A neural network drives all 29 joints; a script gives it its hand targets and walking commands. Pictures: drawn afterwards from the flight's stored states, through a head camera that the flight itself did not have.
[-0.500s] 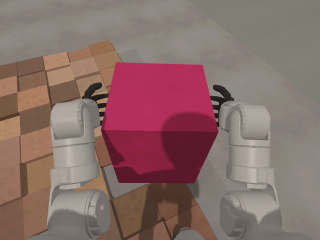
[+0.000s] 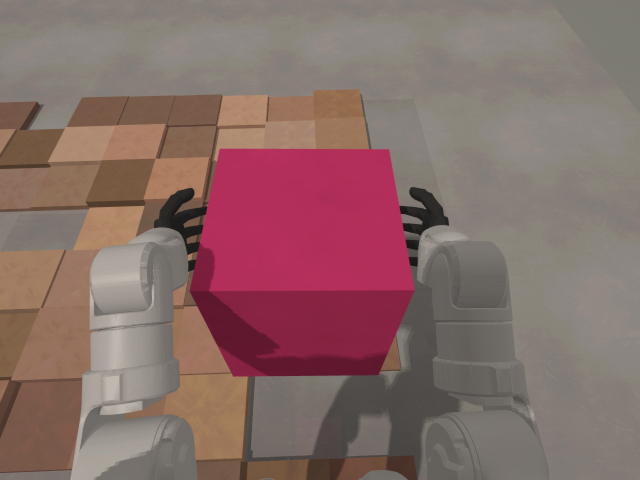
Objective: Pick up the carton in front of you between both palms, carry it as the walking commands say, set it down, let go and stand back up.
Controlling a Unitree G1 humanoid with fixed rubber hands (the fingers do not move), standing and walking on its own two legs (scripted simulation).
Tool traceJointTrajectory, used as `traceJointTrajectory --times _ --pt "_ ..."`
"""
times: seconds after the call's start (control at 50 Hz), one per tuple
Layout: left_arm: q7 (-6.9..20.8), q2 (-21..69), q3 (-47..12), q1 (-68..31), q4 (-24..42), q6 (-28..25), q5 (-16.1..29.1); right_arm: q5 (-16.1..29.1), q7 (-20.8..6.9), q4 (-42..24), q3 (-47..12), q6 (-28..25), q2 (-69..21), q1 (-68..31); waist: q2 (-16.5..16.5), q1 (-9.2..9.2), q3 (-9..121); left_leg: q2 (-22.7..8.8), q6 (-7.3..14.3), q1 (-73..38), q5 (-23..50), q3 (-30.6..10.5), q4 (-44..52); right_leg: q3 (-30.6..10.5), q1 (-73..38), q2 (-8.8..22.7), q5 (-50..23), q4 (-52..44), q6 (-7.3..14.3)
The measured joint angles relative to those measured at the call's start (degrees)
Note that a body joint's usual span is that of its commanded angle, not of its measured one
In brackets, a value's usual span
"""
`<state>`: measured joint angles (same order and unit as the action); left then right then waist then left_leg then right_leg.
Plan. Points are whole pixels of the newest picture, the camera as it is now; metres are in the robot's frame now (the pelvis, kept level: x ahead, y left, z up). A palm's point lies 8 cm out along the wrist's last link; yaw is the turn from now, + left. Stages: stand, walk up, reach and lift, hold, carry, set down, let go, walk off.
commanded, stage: carry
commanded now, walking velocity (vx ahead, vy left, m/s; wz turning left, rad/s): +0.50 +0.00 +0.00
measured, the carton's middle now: (305, 271) +0.38 +0.03 +0.01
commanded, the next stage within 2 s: none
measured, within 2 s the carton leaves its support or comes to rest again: neither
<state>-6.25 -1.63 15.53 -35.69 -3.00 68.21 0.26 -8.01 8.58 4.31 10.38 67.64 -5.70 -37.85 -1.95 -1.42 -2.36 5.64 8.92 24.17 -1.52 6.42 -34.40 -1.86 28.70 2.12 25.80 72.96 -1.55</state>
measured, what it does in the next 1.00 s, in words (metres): walks ahead: right foot 0.04 m lower, then left foot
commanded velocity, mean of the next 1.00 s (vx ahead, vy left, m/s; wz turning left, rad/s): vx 0.50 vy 0.00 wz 0.00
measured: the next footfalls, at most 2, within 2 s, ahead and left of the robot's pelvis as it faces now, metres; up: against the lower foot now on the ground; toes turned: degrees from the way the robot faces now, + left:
right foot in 0.22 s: +0.35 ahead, -0.13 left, -0.04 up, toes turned -6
left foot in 0.66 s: +0.53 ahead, +0.07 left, -0.03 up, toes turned +5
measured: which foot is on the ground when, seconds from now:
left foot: down 0.00-0.22, up 0.24-0.64, down 0.66-1.00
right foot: up 0.00-0.20, down 0.22-0.70, up 0.72-1.00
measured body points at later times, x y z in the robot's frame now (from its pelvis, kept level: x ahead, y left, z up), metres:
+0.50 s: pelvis +0.29 -0.06 -0.03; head +0.33 -0.07 +0.41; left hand +0.64 +0.09 +0.04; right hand +0.66 -0.21 +0.04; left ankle +0.36 +0.08 -0.70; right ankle +0.31 -0.13 -0.77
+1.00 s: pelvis +0.55 -0.04 -0.01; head +0.59 -0.03 +0.44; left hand +0.94 +0.08 +0.12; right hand +0.91 -0.22 +0.13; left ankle +0.49 +0.06 -0.75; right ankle +0.67 -0.18 -0.70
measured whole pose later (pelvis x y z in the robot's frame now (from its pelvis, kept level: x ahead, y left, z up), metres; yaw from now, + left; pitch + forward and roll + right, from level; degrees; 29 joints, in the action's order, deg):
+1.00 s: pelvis +0.55 -0.04 -0.01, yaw -2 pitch +5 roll -1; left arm -7.6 0.0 11.7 -40.7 0.4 73.4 -2.9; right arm -1.4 9.3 -1.4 12.5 72.2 -0.6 -38.8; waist -0.5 3.8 1.6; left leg -1.8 1.2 11.4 -18.3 6.1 -24.7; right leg 3.0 38.4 3.0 12.3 44.2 -0.2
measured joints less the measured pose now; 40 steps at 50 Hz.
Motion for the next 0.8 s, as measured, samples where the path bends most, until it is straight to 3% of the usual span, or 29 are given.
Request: traceJointTrajectory --times 0.04,0.08,0.16,0.2,0.22,0.26,0.28,0.3,0.36,0.5,0.64,0.66,0.7,0.76,0.8 --pt "0.13 0.59 -0.32 -0.83 0.74 0.48 -0.3 1.43 0.77 -3.73 -0.38 0.87 0.6 2.12 0.88 2.06 -0.81 -1.15 -1.61 -2.83 -1.15 -1.25 1.95 0.48 5.94 0.19 -1.04 -3.4 0.62" --pt "0.15 1.41 -0.75 -1.58 2.34 1.07 -0.92 3.24 1.46 -7.0 -0.21 1.66 1.46 3.17 1.11 4.0 -1.16 -2.16 -2.68 -5.48 -2.49 -2.01 3.27 0.45 9.8 0.51 -6.99 -12.75 0.73" --pt "0.4 3.08 -0.95 -1.69 4.66 1.74 -3.35 5.52 1.74 -7.56 1.07 2.01 2.57 2.14 0.84 7.07 0.66 -3.5 -5.19 -11.36 -8.58 -2.16 2.41 1.25 7.98 0.31 -29.63 -39.42 0.78" --pt "0.77 3.66 -0.89 -2.0 3.68 1.87 -5.09 5.99 1.33 -4.93 1.33 1.97 3.51 0.71 0.68 8.21 3.07 -3.95 -5.77 -13.56 -14.65 -2.33 -2.55 3.71 3.67 0.11 -40.21 -48.07 1.37" --pt "0.91 3.93 -1.04 -2.68 2.42 1.94 -6.06 6.2 0.96 -3.2 1.45 2.04 4.35 -0.18 0.43 8.52 4.62 -4.12 -5.89 -13.89 -18.41 -2.56 -7.03 5.31 0.89 0.21 -42.08 -50.2 1.8" --pt "1.03 4.65 -1.25 -4.57 -0.98 0.8 -8.15 7.01 0.02 1.87 1.52 1.22 7.03 -3.47 2.97 7.6 6.69 -5.62 -6.83 -10.11 -25.48 -5.06 -19.93 7.04 -0.77 -1.98 -25.68 -46.43 4.6" --pt "1.09 4.76 -1.49 -5.57 -3.07 0.07 -8.99 7.39 -0.36 4.82 1.71 0.51 8.16 -5.16 4.27 6.89 6.56 -5.88 -7.42 -6.62 -27.88 -6.71 -27.11 7.56 0.2 -3.16 -21.03 -43.32 6.07" --pt "1.05 4.7 -1.64 -6.1 -5.05 -0.05 -9.38 7.53 -0.64 7.44 1.77 0.25 8.8 -6.16 4.22 6.45 6.66 -5.64 -7.82 -3.09 -28.57 -7.12 -32.98 7.51 0.43 -3.2 -19.59 -41.96 7.13" --pt "0.77 4.81 -1.61 -3.54 -7.43 0.98 -8.97 7.24 -0.85 12.56 0.84 0.93 8.84 -6.11 4.63 5.13 6.58 -7.27 -8.79 5.92 -26.28 -6.45 -38.7 7.93 -0.96 -3.8 -16.17 -40.41 6.61" --pt "-1.24 4.02 -2.55 2.0 -2.46 2.95 -5.02 6.48 -0.69 8.78 -1.08 2.38 6.91 -1.91 3.55 1.31 3.13 -10.15 -9.35 16.65 -18.1 -4.42 -24.69 8.27 -8.11 -3.62 -13.49 -45.62 6.47" --pt "-1.98 3.76 -3.3 1.62 1.41 0.98 -3.09 4.99 -0.7 -0.14 1.42 1.34 4.52 1.27 1.42 -1.65 2.96 -7.32 -7.89 11.2 -12.41 -1.68 -3.45 7.68 -14.53 -1.86 -7.68 -47.0 4.26" --pt "-2.01 3.46 -3.42 1.22 1.74 0.98 -2.83 4.79 -0.72 -0.89 1.66 1.3 4.26 1.2 1.09 -1.71 3.31 -6.59 -7.42 8.35 -10.29 -0.45 1.21 7.55 -15.02 -1.41 -5.87 -45.44 3.77" --pt "-1.79 1.86 -3.24 0.03 1.93 0.62 -2.02 3.89 -0.73 -1.09 1.66 -0.04 3.12 0.51 -1.24 -1.08 3.05 -5.1 -6.05 6.4 -6.58 1.4 1.83 6.63 -12.79 0.85 -4.25 -36.57 2.78" --pt "-1.04 0.56 -2.66 -0.89 0.14 0.0 -1.28 2.21 -0.68 -0.59 1.18 -0.87 1.96 0.67 -0.03 0.38 2.99 -5.7 -5.39 3.66 -9.89 1.16 0.95 3.85 -4.2 -0.76 1.28 -15.03 2.06" --pt "-0.81 0.71 -2.83 -1.41 -1.35 0.46 -1.51 2.21 -0.59 -1.16 1.05 -0.26 1.98 2.18 0.75 1.23 3.31 -6.17 -5.85 0.61 -10.88 0.66 3.17 3.77 0.62 -0.93 0.81 -9.05 1.95"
